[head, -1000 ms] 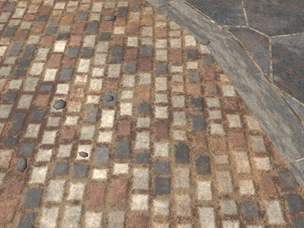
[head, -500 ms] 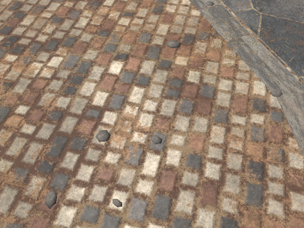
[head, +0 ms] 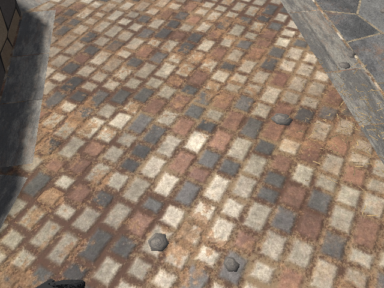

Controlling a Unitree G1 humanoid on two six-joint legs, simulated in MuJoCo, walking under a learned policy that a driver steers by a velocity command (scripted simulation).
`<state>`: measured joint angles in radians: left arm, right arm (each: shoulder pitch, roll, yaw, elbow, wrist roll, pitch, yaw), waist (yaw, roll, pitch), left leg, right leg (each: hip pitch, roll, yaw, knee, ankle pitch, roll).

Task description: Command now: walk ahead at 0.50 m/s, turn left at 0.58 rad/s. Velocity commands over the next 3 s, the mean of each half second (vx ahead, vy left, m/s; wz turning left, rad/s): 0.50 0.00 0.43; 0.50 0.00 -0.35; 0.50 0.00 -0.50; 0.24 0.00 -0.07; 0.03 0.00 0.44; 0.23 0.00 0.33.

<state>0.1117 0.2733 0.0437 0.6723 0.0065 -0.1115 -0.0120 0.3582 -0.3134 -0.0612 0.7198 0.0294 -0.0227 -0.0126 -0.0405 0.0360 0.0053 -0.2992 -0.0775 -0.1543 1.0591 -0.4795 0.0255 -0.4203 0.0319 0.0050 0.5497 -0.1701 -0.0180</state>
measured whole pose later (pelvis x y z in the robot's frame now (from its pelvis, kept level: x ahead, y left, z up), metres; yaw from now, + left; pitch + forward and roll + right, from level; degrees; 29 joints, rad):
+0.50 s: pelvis +0.26 +0.07 +0.00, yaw +12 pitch +2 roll -1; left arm 0.36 0.30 0.05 0.90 -0.03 -0.06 -0.01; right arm 0.07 -0.27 -0.04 0.60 0.00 -0.04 0.03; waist 0.06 0.00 0.06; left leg -0.47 -0.01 0.04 0.61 -0.17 0.06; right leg -0.16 -0.06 -0.03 0.97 -0.51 0.01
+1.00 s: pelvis +0.54 +0.07 -0.01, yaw -3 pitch +2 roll +1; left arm 0.09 0.28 0.06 0.71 -0.02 -0.04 -0.05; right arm 0.30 -0.29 -0.08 0.84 0.00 -0.04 -0.02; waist -0.03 -0.01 0.06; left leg -0.03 0.07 0.19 0.75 -0.47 -0.03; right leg -0.52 0.02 -0.06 0.65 -0.16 -0.11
